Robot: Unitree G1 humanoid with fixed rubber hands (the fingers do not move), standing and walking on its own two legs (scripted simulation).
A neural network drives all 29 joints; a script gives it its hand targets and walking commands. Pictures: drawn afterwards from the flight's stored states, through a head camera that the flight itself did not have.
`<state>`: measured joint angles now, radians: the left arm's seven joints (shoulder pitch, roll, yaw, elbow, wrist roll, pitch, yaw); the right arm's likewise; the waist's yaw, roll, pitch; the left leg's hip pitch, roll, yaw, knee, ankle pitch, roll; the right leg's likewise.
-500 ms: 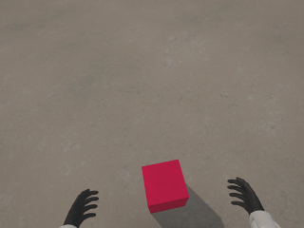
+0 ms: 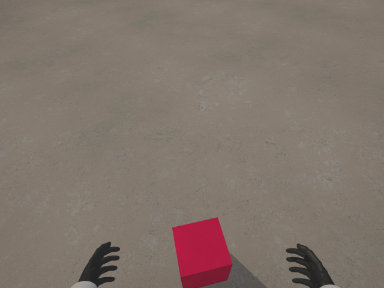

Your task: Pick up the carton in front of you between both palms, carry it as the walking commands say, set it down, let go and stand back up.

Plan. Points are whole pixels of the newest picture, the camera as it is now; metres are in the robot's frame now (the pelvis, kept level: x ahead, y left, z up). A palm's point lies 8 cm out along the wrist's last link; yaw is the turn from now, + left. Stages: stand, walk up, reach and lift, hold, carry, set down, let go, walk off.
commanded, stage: let go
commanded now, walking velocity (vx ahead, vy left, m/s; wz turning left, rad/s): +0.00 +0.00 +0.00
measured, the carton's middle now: (200, 254) +0.40 +0.00 -0.65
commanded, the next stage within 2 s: stand in 0.02 s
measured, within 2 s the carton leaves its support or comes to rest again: neither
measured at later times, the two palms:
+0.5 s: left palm out of the picture +0.16 +0.29 -0.09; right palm out of the picture +0.15 -0.28 -0.07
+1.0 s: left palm out of the picture +0.12 +0.30 -0.10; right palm out of the picture +0.12 -0.29 -0.08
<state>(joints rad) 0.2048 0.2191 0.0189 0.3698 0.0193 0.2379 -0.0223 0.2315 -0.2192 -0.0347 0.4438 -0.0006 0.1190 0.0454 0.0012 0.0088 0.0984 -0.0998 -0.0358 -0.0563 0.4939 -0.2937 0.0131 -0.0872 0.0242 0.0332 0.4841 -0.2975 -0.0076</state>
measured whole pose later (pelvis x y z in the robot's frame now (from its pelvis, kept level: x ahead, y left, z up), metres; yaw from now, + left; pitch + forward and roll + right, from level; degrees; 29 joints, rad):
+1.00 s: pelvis +0.01 +0.01 +0.01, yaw -1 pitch -2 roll +0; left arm 0.15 0.36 0.02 0.91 0.03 -0.01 0.02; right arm 0.16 -0.36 -0.02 0.87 -0.03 -0.01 -0.02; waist 0.00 -0.02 0.02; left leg -0.12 -0.04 -0.03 0.41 -0.26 0.02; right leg -0.11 0.01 0.05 0.39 -0.25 0.01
